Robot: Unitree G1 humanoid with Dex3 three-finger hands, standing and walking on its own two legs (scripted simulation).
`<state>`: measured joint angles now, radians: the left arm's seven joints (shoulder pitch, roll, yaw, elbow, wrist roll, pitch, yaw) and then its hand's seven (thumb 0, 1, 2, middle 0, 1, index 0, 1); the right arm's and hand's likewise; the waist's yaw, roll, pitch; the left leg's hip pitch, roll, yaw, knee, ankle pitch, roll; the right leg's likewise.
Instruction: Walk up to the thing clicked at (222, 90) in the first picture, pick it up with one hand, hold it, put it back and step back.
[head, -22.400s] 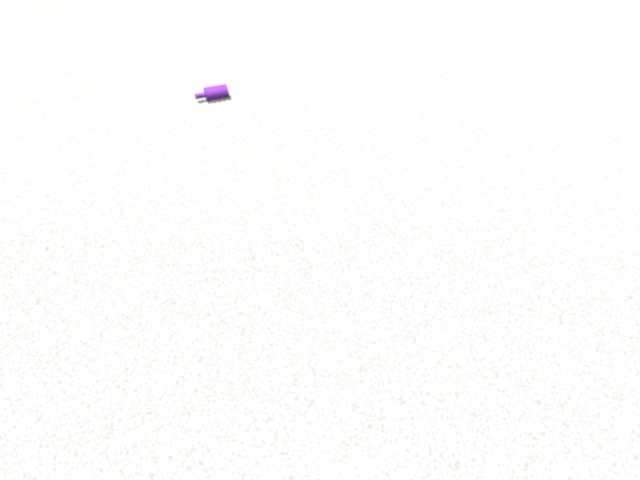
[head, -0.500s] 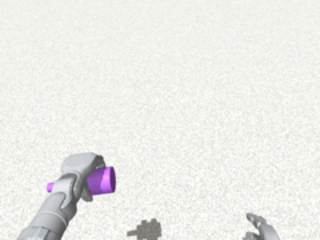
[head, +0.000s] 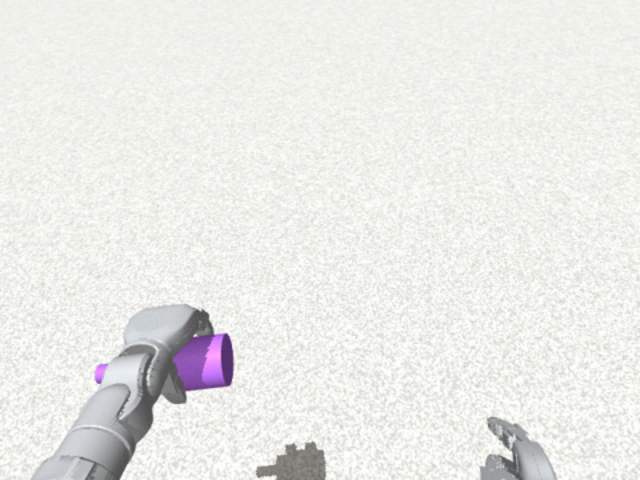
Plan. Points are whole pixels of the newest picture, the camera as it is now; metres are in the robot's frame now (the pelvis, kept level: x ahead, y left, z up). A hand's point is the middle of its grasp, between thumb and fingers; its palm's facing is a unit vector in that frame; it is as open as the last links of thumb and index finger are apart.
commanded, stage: hold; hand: left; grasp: from above
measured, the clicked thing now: (163, 366) +0.30 +0.25 -0.07
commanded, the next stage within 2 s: crouch in 0.32 s
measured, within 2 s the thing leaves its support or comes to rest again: neither
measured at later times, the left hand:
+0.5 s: hand (177, 357) +0.30 +0.22 -0.04, palm faces -0.44 -0.07 -0.90, open 9.9 cm
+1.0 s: hand (200, 378) +0.33 +0.23 -0.19, palm faces -0.43 +0.01 -0.90, open 9.8 cm
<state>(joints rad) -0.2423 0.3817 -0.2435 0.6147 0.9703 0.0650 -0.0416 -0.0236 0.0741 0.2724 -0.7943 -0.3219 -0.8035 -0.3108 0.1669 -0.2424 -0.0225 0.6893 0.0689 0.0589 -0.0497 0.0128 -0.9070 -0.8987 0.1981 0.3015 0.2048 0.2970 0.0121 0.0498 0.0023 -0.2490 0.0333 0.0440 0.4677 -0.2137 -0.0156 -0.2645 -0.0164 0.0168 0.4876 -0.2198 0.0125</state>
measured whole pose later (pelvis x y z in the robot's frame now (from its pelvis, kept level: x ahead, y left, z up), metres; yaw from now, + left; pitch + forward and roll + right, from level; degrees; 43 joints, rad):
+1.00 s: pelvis -0.02 +0.00 -0.08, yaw +1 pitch +18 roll -1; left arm -0.54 0.37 -0.14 1.16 1.14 -0.02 0.35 -0.02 0.06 0.28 -0.81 -0.29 -0.82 -0.28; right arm 0.23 -0.27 -0.08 0.73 0.00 0.01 -0.01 0.01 -0.90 -0.90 0.20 0.30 0.21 0.30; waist -0.09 0.00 -0.12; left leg -0.97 0.05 -0.01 1.10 -0.44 -0.02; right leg -0.96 -0.01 -0.01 1.08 -0.44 0.01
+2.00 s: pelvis -0.06 +0.01 -0.38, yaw -3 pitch +37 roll -6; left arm -0.94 0.66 0.08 1.39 1.22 -0.12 0.35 -0.02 0.06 0.33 -0.75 -0.38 -0.76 -0.37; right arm 0.16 -0.25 -0.01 0.73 -0.11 -0.06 0.10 0.00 -0.90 -0.90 0.20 0.30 0.21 0.30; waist -0.22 0.00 -0.10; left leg -2.16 0.03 -0.10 2.20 -0.69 -0.01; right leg -2.11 0.00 -0.05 2.14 -0.68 0.03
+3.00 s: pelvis -0.06 +0.01 -0.45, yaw -7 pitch +34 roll -9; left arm -1.04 0.83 0.14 1.56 1.29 -0.19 0.44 -0.02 0.02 0.33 -0.81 -0.35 -0.82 -0.34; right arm 0.15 -0.28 0.11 0.72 -0.17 -0.08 0.15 0.00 -0.92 -0.90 0.20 0.30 0.21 0.30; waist -0.29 -0.04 0.02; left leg -2.36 0.02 -0.17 2.46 -0.70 -0.02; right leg -2.28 0.01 -0.09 2.36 -0.67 0.04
